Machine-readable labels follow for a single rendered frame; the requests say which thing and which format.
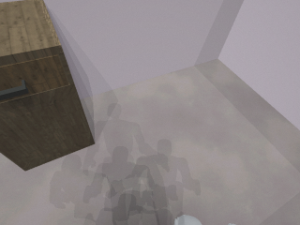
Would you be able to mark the drawer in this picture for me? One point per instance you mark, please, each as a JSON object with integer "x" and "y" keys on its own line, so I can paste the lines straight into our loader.
{"x": 40, "y": 74}

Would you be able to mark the right robot thigh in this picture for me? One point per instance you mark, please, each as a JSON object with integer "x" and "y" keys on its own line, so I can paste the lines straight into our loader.
{"x": 186, "y": 220}

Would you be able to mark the cabinet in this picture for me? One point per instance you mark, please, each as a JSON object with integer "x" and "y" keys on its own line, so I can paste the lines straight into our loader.
{"x": 41, "y": 127}

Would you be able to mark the handle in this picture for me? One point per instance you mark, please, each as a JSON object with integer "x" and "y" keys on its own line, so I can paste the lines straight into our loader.
{"x": 14, "y": 92}

